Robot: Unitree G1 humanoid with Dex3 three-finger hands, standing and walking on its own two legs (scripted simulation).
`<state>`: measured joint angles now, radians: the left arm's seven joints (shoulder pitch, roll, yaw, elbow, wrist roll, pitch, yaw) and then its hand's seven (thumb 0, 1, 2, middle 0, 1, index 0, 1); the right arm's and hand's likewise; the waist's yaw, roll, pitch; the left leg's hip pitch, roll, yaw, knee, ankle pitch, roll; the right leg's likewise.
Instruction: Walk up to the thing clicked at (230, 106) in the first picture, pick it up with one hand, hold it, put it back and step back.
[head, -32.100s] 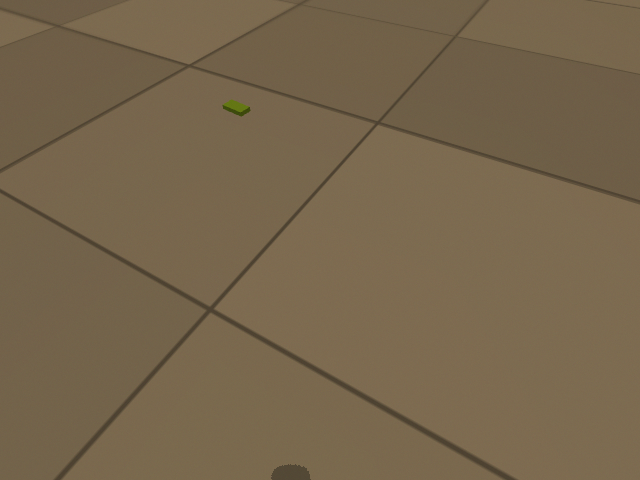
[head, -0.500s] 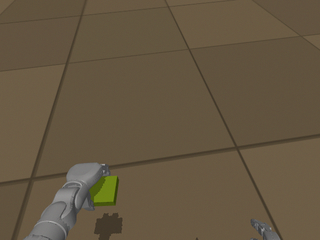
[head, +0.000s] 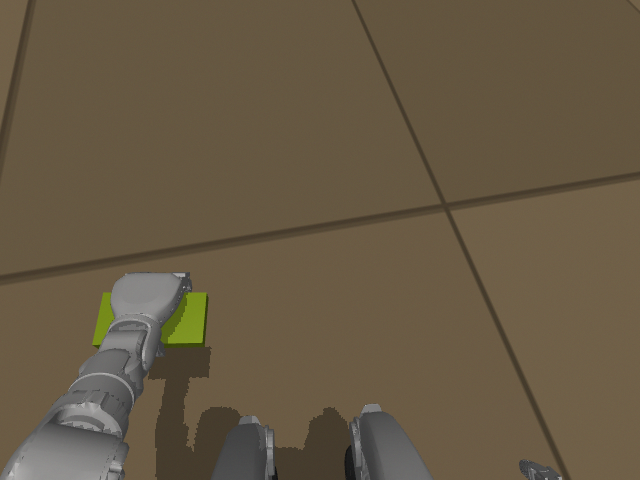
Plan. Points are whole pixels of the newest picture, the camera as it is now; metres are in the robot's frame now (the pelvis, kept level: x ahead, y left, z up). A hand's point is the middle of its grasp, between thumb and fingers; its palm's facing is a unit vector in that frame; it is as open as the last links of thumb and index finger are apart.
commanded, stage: crouch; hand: left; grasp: from above
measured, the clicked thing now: (154, 320) +0.38 +0.24 -0.15
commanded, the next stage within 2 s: lower in 1.36 s
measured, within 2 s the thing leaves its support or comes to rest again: neither
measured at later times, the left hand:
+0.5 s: hand (192, 340) +0.40 +0.23 -0.35, palm faces -0.48 +0.00 -0.88, open 10.5 cm
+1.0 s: hand (203, 340) +0.43 +0.23 -0.46, palm faces -0.49 -0.01 -0.87, open 10.5 cm
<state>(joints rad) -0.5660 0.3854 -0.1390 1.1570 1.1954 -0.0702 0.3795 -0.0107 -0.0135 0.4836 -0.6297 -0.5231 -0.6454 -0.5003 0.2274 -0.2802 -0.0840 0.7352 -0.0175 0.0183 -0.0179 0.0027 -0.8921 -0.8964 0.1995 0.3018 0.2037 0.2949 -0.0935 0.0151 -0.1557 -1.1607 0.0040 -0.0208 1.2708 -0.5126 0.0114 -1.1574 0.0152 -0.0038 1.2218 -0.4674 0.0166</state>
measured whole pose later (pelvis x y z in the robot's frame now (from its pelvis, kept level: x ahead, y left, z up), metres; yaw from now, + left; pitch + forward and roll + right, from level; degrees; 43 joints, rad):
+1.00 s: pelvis -0.03 +0.00 -0.27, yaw -3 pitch +38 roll -6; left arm -0.96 0.64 0.07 1.44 1.28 -0.18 0.41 -0.01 -0.05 0.49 -0.68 -0.49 -0.70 -0.47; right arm 0.18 -0.26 0.01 0.72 -0.13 -0.08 0.13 0.00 -0.90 -0.90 0.20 0.30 0.20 0.29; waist -0.25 0.01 -0.08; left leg -2.19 -0.02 -0.08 2.23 -0.71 0.01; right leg -2.16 0.00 -0.06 2.15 -0.66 0.02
